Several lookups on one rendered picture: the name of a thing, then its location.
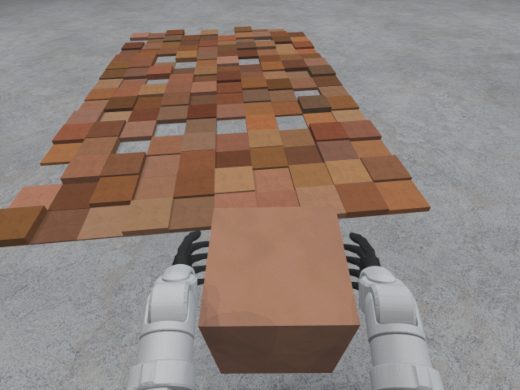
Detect left robot hand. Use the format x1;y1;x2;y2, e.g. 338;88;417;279
172;230;209;285

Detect carton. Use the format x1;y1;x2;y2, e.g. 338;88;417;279
198;206;360;374

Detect right robot hand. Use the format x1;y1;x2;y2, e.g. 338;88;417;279
344;232;381;290

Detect robot left forearm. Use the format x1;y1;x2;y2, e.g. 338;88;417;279
126;264;198;390

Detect robot right forearm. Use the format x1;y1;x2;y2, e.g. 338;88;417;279
358;266;444;390

